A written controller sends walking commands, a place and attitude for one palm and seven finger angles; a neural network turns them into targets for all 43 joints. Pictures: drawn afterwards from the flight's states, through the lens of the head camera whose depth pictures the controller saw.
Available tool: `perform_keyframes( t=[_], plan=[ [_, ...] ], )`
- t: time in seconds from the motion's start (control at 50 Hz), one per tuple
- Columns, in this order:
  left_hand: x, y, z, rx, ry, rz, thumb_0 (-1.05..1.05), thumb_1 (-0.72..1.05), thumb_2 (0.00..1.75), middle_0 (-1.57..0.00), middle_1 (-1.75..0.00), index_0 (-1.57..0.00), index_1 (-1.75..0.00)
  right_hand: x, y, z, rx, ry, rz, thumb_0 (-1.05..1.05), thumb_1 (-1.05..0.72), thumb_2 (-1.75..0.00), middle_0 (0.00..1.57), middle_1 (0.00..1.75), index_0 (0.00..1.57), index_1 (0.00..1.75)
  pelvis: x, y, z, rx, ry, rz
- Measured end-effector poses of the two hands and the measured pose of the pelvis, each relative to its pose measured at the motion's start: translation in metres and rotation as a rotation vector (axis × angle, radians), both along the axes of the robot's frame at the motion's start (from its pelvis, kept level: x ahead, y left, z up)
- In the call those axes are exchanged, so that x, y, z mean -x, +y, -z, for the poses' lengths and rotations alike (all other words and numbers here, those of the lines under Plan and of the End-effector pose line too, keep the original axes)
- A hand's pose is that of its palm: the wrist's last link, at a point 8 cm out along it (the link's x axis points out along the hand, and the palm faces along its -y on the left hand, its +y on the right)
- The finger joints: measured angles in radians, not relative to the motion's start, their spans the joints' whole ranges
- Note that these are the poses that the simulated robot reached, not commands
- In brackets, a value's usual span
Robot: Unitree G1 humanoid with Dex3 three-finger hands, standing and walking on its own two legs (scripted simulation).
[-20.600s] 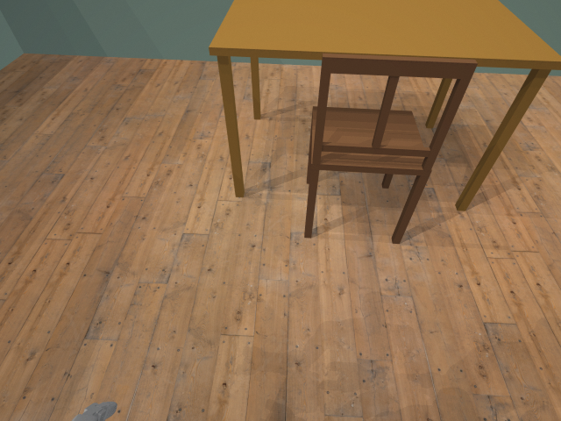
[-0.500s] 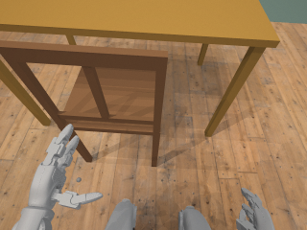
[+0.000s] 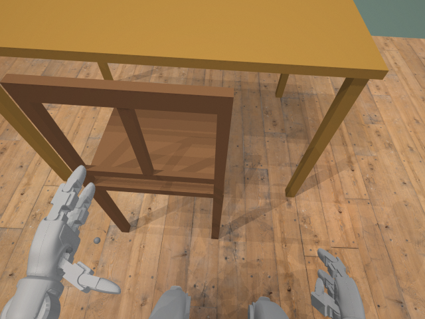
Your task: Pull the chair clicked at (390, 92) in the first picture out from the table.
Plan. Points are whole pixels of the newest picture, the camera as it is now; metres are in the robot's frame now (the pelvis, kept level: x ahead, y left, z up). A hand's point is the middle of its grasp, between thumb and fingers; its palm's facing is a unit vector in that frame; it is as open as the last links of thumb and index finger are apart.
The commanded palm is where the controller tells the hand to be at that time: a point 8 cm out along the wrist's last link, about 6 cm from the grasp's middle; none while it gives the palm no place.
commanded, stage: raise the hand toward the chair's back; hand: left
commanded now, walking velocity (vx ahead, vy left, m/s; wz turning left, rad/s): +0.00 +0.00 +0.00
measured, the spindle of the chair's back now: (138, 143) +0.49 +0.21 -0.03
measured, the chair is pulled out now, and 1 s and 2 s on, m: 0.00 0.00 0.00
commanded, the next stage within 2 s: aim the fingers beside a spindle in 0.56 s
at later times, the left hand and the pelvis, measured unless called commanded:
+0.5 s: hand (102, 238) +0.24 +0.20 +0.04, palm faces -0.02 -1.00 -0.06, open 16.9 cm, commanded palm +0.22 +0.26 +0.06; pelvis +0.00 +0.00 +0.00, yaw +0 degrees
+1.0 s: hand (106, 225) +0.26 +0.20 +0.04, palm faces -0.02 -1.00 -0.05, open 16.9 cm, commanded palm +0.25 +0.26 +0.04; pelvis +0.00 +0.00 -0.01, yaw +0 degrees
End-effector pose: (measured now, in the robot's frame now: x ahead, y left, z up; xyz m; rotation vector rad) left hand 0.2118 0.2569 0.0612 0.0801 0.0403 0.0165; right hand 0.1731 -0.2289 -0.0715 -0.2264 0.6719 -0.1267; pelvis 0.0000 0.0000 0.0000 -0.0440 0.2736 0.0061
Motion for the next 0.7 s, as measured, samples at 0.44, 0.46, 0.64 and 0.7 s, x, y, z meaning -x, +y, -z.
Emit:
perform_keyframes(
  t=[0.44,0.46,0.64,0.7],
  plan=[
    [-0.013,0.004,0.008,0.012,0.006,-0.004,-0.02,-0.5,0.3,-0.07,-0.08,-0.06,-0.08,0.011,-0.019,-0.002,0.035,0.04,0.032,0.02,-0.9,-0.9,0.2,0.3,0.2,0.3,-0.001,-0.001,-0.002,-0.002,0.006,0.001],
    [-0.012,0.003,0.011,0.014,0.025,0.009,-0.02,-0.5,0.3,-0.06,-0.08,-0.06,-0.08,0.011,-0.017,-0.002,0.032,0.038,0.03,0.02,-0.9,-0.9,0.2,0.3,0.2,0.3,-0.001,-0.001,-0.002,-0.001,0.006,0.0],
    [-0.006,0.003,0.004,0.018,0.009,0.009,-0.02,-0.5,0.3,-0.07,-0.09,-0.06,-0.08,0.005,-0.008,-0.004,0.014,0.013,0.021,0.02,-0.9,-0.9,0.21,0.3,0.21,0.3,-0.001,0.001,-0.003,-0.001,0.002,0.002],
    [-0.007,0.008,0.004,0.017,-0.008,-0.014,-0.02,-0.5,0.3,-0.07,-0.09,-0.06,-0.08,0.005,-0.006,-0.002,0.013,0.016,0.009,0.02,-0.9,-0.9,0.21,0.3,0.21,0.3,0.0,0.001,-0.001,0.0,0.005,-0.001]
  ],
)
